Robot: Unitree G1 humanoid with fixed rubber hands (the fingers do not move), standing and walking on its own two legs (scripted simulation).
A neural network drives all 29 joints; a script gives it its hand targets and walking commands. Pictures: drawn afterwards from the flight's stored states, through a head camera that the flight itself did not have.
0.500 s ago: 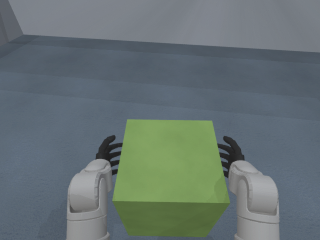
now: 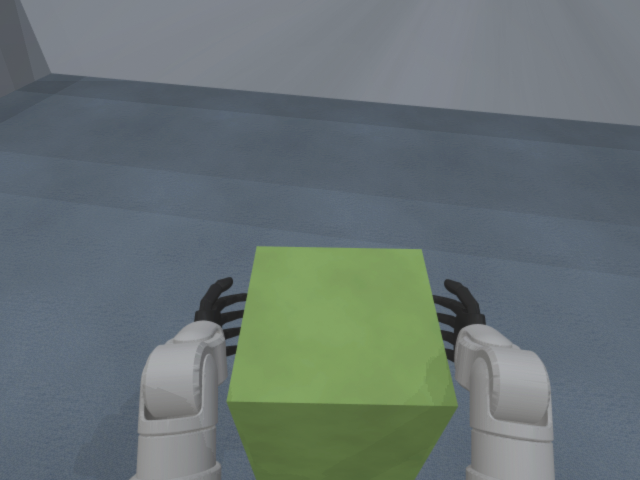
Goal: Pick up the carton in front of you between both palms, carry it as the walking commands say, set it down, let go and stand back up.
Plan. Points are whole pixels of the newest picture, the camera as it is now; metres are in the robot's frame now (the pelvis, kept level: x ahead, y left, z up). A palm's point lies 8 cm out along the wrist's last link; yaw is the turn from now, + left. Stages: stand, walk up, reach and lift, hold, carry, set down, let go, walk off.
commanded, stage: carry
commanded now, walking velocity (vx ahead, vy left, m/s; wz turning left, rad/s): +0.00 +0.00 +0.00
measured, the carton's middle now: (336, 368) +0.27 +0.00 +0.02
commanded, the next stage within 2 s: hold in 1.20 s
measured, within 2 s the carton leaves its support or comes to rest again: neither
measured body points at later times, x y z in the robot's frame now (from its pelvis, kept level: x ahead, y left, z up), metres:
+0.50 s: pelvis +0.00 +0.00 +0.00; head -0.04 +0.01 +0.45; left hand +0.26 +0.16 +0.06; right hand +0.27 -0.15 +0.06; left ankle -0.05 +0.11 -0.74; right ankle -0.02 -0.11 -0.74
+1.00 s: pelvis -0.04 +0.00 +0.00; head -0.07 +0.01 +0.45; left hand +0.26 +0.15 +0.03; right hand +0.26 -0.15 +0.03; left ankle -0.05 +0.11 -0.74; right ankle -0.02 -0.11 -0.74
